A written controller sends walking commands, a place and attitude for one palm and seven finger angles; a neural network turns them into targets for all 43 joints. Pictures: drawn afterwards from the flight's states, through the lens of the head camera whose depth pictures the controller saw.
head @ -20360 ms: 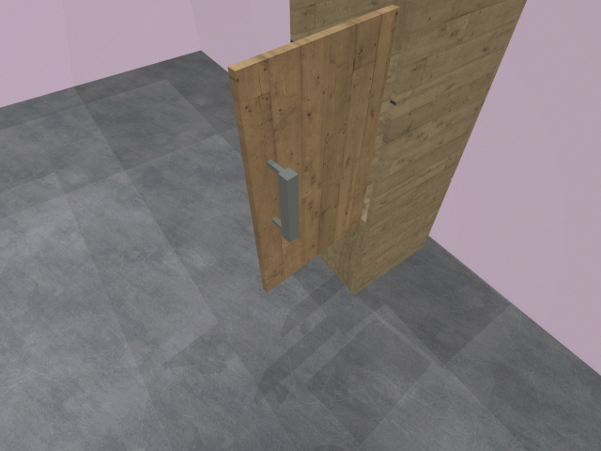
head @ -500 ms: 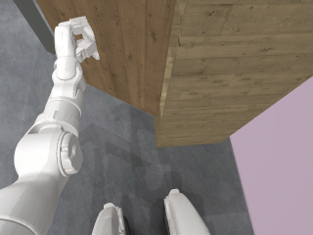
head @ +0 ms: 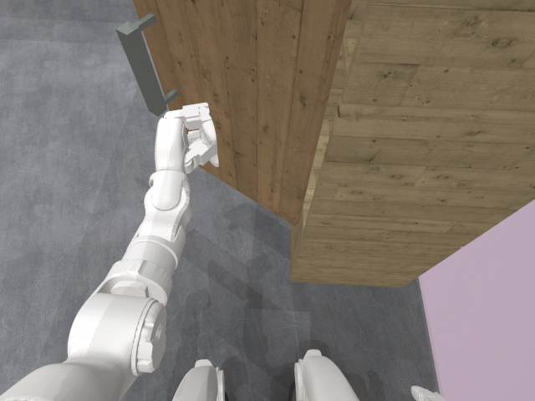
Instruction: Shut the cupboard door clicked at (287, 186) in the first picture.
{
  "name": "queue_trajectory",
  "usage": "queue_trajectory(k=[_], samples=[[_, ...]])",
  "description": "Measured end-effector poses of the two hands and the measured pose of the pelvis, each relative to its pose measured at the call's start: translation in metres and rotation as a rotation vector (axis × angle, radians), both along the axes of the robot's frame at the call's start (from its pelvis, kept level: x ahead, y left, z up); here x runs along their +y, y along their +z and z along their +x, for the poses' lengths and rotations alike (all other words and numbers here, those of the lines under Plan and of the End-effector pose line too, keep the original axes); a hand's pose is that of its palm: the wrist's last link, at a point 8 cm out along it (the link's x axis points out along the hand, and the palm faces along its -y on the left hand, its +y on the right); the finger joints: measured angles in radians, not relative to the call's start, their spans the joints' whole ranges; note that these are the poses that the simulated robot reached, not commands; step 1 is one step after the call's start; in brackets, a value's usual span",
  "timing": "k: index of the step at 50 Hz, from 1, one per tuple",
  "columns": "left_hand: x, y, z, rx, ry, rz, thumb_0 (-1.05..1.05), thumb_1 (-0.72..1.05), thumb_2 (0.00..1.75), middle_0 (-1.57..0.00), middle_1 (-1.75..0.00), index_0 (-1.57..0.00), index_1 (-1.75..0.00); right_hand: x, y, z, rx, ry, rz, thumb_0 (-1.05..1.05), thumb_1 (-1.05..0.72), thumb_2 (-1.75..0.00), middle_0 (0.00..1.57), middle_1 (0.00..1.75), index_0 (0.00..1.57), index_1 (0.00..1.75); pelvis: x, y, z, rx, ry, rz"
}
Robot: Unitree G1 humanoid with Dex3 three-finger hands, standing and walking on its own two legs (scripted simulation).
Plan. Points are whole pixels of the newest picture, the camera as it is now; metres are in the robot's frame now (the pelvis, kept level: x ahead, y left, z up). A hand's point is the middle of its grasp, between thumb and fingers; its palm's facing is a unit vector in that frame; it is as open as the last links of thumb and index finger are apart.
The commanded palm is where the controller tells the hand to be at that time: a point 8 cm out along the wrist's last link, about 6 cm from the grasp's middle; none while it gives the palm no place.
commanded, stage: draw the hand back to the body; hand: left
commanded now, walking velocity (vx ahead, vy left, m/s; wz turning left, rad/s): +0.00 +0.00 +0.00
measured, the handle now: (153, 67) +0.66 +0.16 +0.06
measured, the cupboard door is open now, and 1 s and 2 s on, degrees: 58 58 58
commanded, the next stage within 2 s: step back with the hand held close in 1.66 s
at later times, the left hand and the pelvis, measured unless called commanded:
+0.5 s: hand (139, 175) +0.38 +0.13 +0.14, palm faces -0.02 -1.00 -0.03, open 3.1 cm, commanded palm +0.34 +0.18 +0.14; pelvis +0.01 +0.01 +0.04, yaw -1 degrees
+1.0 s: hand out of the picture +0.27 +0.24 +0.20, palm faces +0.28 -0.92 -0.28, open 4.0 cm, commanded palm +0.23 +0.28 +0.22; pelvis +0.03 +0.03 +0.08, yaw +1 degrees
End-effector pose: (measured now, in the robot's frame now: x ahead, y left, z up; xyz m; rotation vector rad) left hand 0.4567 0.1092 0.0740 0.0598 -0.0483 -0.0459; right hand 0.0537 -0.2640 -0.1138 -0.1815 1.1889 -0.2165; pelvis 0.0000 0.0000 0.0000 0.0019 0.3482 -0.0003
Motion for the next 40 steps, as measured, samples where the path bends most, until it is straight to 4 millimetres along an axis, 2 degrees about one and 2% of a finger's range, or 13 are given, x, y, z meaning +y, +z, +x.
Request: queue_trajectory(k=[6,9,14,18,22,29,34,40], samples=[[0.002,0.004,0.007,0.051,0.014,-0.007,0.02,0.9,0.9,-1.3,-1.5,-1.31,-1.5,0.013,-0.003,-0.007,-0.004,-0.005,0.032,0.0,-0.91,-0.9,0.2,0.3,0.2,0.3,0.001,0.001,-0.004,-0.002,-0.003,0.003],[0.009,0.007,0.001,0.033,0.029,-0.035,0.02,0.9,0.9,-1.3,-1.5,-1.3,-1.5,0.017,-0.002,-0.016,0.011,-0.021,0.048,0.0,-0.91,-0.9,0.2,0.3,0.2,0.3,0.002,0.003,-0.004,-0.007,-0.017,0.007],[0.033,0.022,-0.032,-0.013,0.041,-0.008,0.02,0.9,0.9,-1.3,-1.5,-1.3,-1.5,0.022,0.007,-0.025,0.014,-0.054,0.077,0.0,-0.91,-0.9,0.2,0.3,0.2,0.3,0.003,0.016,0.002,-0.053,-0.037,0.012],[0.054,0.034,-0.061,0.007,0.049,0.003,0.02,0.9,0.9,-1.3,-1.5,-1.3,-1.5,0.022,0.021,-0.018,-0.013,-0.054,0.071,0.01,-0.91,-0.9,0.2,0.3,0.2,0.3,0.004,0.03,0.005,-0.112,-0.032,0.008],[0.07,0.05,-0.082,-0.001,0.047,-0.026,0.02,0.9,0.9,-1.3,-1.5,-1.3,-1.5,0.017,0.04,0.006,-0.087,-0.027,0.031,0.01,-0.91,-0.9,0.2,0.3,0.2,0.3,0.005,0.04,0.006,-0.164,-0.016,-0.001],[0.084,0.073,-0.113,-0.04,-0.004,-0.027,0.02,0.9,0.9,-1.29,-1.49,-1.29,-1.48,0.015,0.073,0.067,-0.295,0.033,-0.014,0.01,-0.91,-0.9,0.2,0.3,0.2,0.3,0.011,0.049,0.007,-0.228,-0.007,-0.007],[0.1,0.084,-0.144,0.007,0.038,0.078,0.02,0.9,0.9,-1.22,-1.41,-1.22,-1.41,0.031,0.097,0.11,-0.414,0.047,-0.01,0.01,-0.91,-0.9,0.19,0.3,0.2,0.3,0.015,0.06,0.013,-0.286,-0.012,0.001],[0.133,0.105,-0.177,0.027,0.17,0.157,0.02,0.9,0.9,-1.09,-1.27,-1.09,-1.26,0.06,0.12,0.148,-0.495,0.114,0.009,0.01,-0.91,-0.9,0.19,0.3,0.2,0.3,0.019,0.072,0.019,-0.351,0.001,-0.001]])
